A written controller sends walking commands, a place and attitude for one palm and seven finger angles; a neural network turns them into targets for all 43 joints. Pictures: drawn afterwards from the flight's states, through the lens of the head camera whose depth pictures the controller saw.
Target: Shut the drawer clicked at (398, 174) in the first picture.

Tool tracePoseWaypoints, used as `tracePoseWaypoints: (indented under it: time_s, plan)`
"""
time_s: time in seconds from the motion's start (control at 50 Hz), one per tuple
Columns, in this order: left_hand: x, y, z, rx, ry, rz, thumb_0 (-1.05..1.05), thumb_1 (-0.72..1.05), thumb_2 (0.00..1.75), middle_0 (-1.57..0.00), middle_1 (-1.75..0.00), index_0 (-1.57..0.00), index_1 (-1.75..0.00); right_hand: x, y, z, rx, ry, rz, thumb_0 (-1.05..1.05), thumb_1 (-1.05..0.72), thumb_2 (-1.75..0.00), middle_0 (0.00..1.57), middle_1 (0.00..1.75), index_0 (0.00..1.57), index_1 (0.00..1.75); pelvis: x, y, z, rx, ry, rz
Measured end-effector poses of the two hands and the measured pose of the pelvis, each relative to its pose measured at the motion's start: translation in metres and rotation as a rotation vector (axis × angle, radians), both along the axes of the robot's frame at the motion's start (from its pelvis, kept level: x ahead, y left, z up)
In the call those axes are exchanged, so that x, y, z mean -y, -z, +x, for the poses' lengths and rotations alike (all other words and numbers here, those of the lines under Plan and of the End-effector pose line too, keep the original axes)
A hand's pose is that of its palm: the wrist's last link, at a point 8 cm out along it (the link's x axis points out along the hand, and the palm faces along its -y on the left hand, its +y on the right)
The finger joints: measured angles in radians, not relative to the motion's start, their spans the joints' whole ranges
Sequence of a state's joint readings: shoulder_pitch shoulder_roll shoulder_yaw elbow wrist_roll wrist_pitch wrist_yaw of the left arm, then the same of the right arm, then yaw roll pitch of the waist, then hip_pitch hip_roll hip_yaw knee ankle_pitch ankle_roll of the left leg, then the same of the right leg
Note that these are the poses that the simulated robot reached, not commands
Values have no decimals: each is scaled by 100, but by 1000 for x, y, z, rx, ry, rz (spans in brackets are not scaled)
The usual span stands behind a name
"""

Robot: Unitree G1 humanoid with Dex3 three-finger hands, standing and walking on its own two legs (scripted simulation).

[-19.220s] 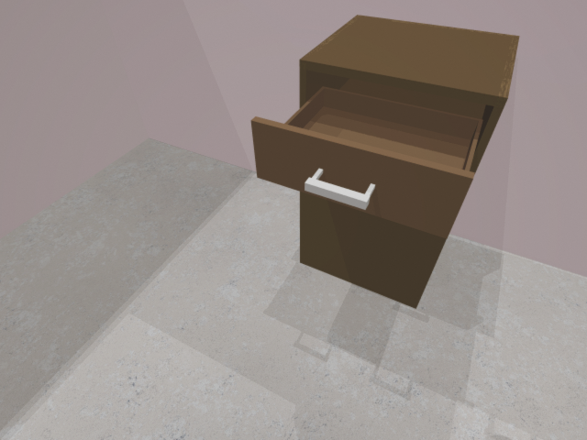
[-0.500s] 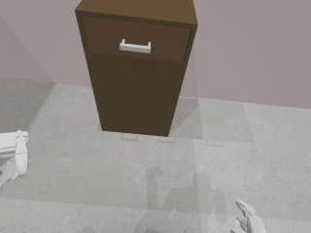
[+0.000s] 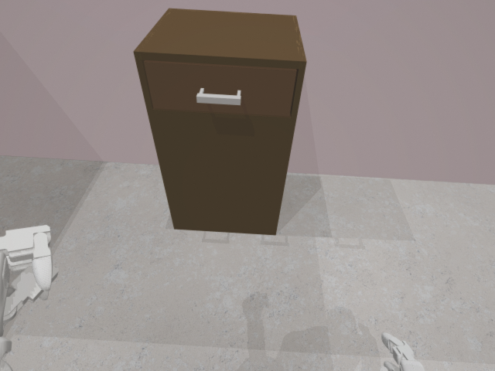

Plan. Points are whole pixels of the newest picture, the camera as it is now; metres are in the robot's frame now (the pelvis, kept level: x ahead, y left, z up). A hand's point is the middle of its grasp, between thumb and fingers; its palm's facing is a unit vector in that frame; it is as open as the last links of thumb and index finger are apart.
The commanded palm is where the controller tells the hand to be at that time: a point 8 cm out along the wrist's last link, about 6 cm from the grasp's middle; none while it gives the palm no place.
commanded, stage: stop stepping back and stand still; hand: left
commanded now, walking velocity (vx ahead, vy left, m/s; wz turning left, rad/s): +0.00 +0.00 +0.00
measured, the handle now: (219, 95) +0.89 +0.13 +0.01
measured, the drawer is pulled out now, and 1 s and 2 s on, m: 0.00 0.00 0.00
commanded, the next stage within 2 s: let the arm hang, fingers relaxed in 0.10 s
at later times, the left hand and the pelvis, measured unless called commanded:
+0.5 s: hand out of the picture +0.07 +0.20 -0.16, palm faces +0.03 -0.98 -0.22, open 3.1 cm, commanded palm none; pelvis +0.00 +0.01 +0.00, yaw +2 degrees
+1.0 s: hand out of the picture -0.01 +0.22 -0.16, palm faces +0.03 -0.97 -0.24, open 7.0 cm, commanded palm none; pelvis +0.00 +0.02 +0.01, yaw +1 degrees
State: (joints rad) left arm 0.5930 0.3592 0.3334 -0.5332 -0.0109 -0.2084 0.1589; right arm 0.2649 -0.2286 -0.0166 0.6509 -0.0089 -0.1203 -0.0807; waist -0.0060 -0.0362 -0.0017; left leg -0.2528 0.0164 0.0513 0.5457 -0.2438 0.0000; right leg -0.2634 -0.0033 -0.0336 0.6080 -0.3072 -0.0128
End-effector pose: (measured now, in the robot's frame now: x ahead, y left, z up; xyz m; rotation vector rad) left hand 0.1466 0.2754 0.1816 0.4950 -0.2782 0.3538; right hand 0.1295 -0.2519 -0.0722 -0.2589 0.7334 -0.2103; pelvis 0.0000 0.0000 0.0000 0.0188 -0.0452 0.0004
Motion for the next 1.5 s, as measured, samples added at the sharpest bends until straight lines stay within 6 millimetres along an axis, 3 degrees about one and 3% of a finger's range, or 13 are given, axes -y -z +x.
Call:
tracePoseWaypoints:
  time_s: [0.12, 0.2, 0.22, 0.26, 0.3, 0.38, 0.44, 0.5, 0.66, 0.78, 0.96, 1.18, 1.5]
  plan:
    - [1, -17, 4, 10, 5, 78, 2, 88, 90, -141, -160, -141, -160, -17, 2, 18, 23, -39, 69, 2, -91, -90, 20, 30, 20, 30, 3, -3, 5, -15, -5, -25]
    - [-4, -9, 10, -32, 2, 45, 1, 89, 90, -141, -160, -141, -160, -26, 5, 27, -1, -48, 84, 2, -91, -90, 20, 30, 20, 30, -2, -4, 10, -23, 3, -37]
    - [-7, 2, 15, -72, 12, 43, 1, 89, 90, -141, -160, -141, -160, -27, 7, 29, -7, -68, 92, 1, -91, -90, 20, 30, 20, 30, -4, -4, 11, -32, -6, -35]
    - [-19, 52, 29, -269, 4, -15, 0, 89, 90, -140, -160, -141, -159, -28, 19, 31, -49, -102, 105, 1, -90, -90, 20, 30, 20, 30, -10, -1, 9, -46, -21, -31]
    - [-27, 118, 33, -531, -44, -123, 0, 89, 90, -138, -158, -139, -158, -27, 32, 31, -97, -104, 111, 1, -90, -90, 20, 30, 20, 30, -15, 3, 7, -55, -25, -25]
    - [-11, 235, -2, -1001, -100, -322, 1, 90, 90, -129, -150, -130, -149, -28, 42, 14, -188, -81, 102, 1, -91, -90, 20, 30, 20, 30, -18, 5, 3, -47, -22, -19]
    - [18, 289, -46, -1237, -87, -445, 1, 90, 90, -120, -140, -120, -140, -27, 41, -11, -276, -57, 77, 1, -91, -90, 20, 30, 20, 30, -16, 3, 0, -32, -23, -17]
    - [22, 313, -86, -1362, -150, -499, 2, 90, 89, -110, -134, -110, -129, -26, 40, -40, -383, -39, 51, 1, -91, -90, 20, 30, 20, 30, -15, 0, -3, -25, -30, -27]
    - [7, 316, -168, -1583, -271, -549, 1, 90, 89, -80, -101, -80, -96, -33, 50, -100, -587, 9, 71, 1, -91, -90, 20, 30, 20, 30, -21, -8, -7, -25, -37, -43]
    - [0, 308, -191, -1650, -326, -533, 1, 90, 90, -57, -73, -57, -71, -46, 60, -122, -635, 35, 123, 1, -91, -90, 20, 30, 20, 30, -25, -10, -7, -21, -26, -36]
    - [8, 307, -168, -1615, -294, -521, 1, 90, 90, -29, -41, -29, -40, -59, 67, -135, -654, 62, 173, 1, -91, -90, 20, 30, 20, 30, -26, -12, -4, -16, -11, -27]
    - [32, 312, -128, -1555, -216, -534, 0, 91, 90, -21, -31, -21, -31, -57, 66, -140, -665, 93, 184, 1, -91, -90, 20, 30, 20, 30, -20, -12, 1, -15, -4, -22]
    - [42, 312, -136, -1609, -247, -548, 0, 91, 90, -20, -30, -20, -30, -49, 66, -137, -698, 102, 183, 1, -91, -90, 20, 30, 20, 30, -10, -13, 11, -18, -3, -23]
